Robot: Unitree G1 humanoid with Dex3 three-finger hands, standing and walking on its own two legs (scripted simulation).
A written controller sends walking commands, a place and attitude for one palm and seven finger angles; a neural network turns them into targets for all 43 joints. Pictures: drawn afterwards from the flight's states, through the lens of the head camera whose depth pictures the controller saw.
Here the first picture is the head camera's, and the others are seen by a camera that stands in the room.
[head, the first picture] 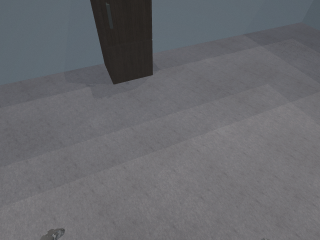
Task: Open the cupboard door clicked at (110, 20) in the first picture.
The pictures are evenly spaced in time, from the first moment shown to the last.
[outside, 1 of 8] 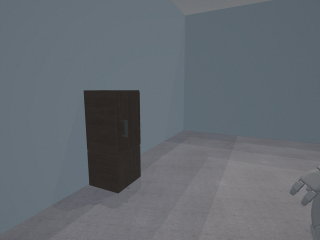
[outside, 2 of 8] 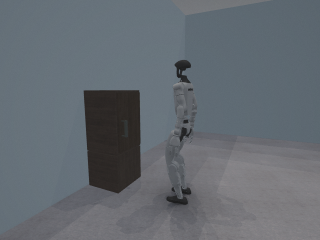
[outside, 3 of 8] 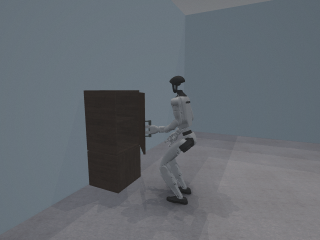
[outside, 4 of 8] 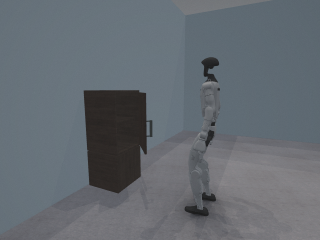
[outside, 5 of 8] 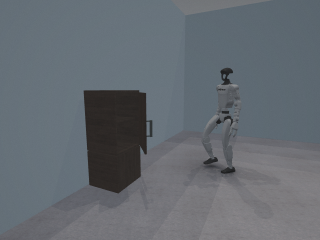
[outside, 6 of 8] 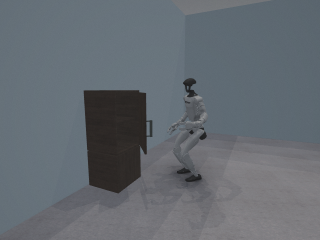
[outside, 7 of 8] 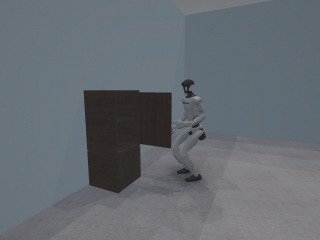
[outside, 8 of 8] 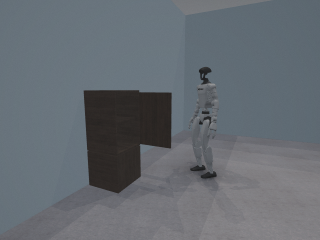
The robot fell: no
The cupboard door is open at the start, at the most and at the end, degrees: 0 90 89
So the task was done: yes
